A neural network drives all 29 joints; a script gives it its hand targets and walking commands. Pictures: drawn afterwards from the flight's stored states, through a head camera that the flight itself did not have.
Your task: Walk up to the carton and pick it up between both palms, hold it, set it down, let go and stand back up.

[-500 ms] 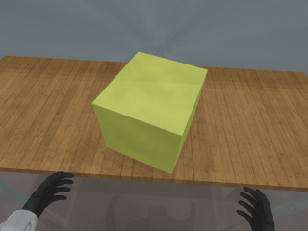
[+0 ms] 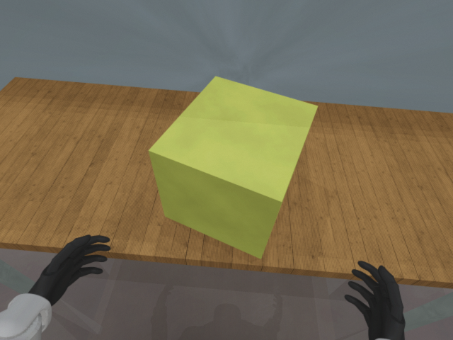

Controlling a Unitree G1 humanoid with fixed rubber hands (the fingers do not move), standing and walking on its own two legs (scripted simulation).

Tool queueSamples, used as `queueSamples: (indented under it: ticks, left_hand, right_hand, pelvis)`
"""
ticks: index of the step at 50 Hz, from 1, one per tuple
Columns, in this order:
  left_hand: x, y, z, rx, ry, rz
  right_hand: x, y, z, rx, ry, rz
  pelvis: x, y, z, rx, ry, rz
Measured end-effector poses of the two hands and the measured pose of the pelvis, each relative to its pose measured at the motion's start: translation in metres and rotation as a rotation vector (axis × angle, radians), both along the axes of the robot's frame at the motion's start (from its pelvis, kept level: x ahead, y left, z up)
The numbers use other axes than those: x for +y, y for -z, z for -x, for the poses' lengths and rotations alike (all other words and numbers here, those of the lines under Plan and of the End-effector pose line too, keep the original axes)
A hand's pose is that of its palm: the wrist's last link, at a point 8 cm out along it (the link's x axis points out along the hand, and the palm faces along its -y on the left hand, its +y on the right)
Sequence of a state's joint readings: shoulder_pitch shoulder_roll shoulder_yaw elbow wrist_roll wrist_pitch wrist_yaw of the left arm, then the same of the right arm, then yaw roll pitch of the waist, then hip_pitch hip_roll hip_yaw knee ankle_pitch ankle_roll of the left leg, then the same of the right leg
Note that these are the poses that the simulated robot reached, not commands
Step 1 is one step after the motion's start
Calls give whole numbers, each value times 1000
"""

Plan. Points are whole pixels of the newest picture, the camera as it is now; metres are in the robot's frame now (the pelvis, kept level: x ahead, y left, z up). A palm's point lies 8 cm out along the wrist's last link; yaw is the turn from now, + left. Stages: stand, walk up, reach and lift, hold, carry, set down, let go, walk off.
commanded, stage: reach and lift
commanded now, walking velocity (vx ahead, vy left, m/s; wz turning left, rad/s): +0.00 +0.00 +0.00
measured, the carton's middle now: (237, 164) +0.44 +0.03 +0.04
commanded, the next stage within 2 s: none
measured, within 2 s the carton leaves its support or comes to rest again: neither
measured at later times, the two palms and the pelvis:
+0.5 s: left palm (69, 238) +0.24 +0.30 +0.05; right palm (365, 274) +0.21 -0.16 +0.06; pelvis +0.02 +0.00 +0.00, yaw +0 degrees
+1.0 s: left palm (76, 185) +0.32 +0.31 +0.09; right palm (348, 223) +0.29 -0.15 +0.08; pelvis +0.02 +0.00 +0.00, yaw +0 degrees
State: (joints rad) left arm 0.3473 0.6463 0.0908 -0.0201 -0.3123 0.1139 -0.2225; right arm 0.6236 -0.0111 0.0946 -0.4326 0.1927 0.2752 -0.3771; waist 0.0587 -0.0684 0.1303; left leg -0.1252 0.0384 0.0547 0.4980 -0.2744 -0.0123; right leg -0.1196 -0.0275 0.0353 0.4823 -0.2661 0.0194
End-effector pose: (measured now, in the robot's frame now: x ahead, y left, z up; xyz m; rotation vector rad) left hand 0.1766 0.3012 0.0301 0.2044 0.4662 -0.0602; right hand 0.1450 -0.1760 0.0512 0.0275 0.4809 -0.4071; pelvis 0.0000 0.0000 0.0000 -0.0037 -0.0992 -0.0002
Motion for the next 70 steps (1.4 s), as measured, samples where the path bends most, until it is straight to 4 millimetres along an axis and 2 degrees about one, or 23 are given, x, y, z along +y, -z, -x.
queueSamples:
  ticks: [7,18,30,46,51,61,70]
  left_hand:
    - [3,-5,-18,-22,-4,1]
    - [1,-16,-51,-49,0,1]
    - [-3,-26,-78,-67,-3,18]
    - [6,-52,-128,-117,-50,68]
    - [3,-61,-146,-128,-46,80]
    - [-6,-79,-185,-142,-45,117]
    - [-18,-92,-208,-138,-43,141]
  right_hand:
    - [4,1,-9,21,-8,-4]
    - [12,-8,-50,-42,-51,-21]
    - [13,-14,-82,-76,-82,-14]
    - [27,-27,-130,-126,-154,-2]
    - [29,-34,-144,-147,-157,-4]
    - [22,-42,-159,-161,-139,3]
    - [13,-48,-169,-163,-115,9]
  pelvis:
    - [2,0,-6,8,0,3]
    - [1,0,-17,23,0,2]
    - [-3,0,-23,33,0,-3]
    - [-3,-1,-19,28,0,-3]
    - [-2,-1,-17,24,0,-3]
    - [-2,-1,-9,16,0,-3]
    - [-3,-1,-2,8,0,-3]
